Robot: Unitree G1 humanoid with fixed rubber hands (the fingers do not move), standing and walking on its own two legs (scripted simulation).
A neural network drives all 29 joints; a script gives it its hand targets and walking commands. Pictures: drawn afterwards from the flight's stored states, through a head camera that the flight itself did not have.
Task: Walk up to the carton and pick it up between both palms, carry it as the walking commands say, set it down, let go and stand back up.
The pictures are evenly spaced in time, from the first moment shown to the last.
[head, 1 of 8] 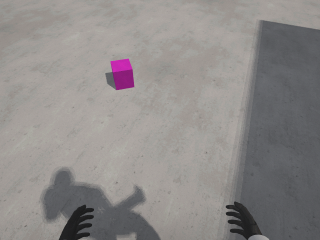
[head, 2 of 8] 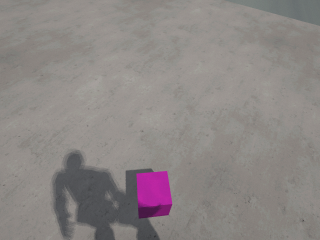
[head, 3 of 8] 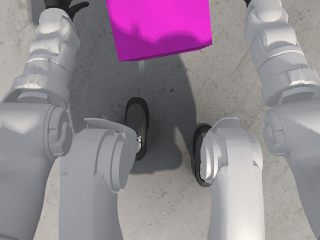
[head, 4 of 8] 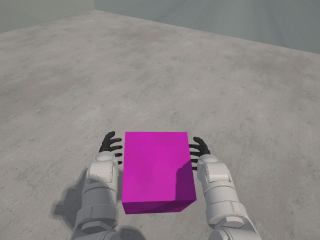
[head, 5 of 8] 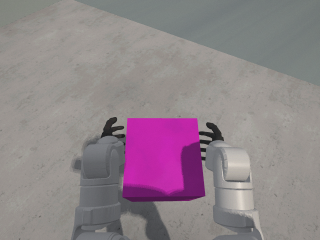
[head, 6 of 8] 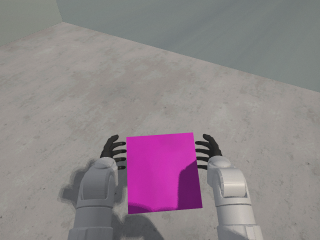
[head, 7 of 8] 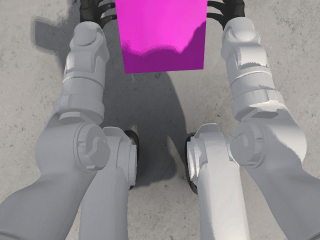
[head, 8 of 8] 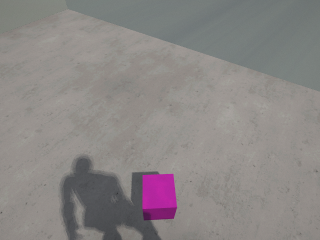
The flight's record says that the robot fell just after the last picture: no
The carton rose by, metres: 0.67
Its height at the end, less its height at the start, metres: +0.00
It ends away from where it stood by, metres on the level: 2.34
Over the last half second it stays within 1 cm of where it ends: yes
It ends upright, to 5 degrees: yes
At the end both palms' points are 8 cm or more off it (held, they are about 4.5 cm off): yes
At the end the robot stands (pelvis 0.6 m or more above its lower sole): yes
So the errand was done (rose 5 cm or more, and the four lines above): yes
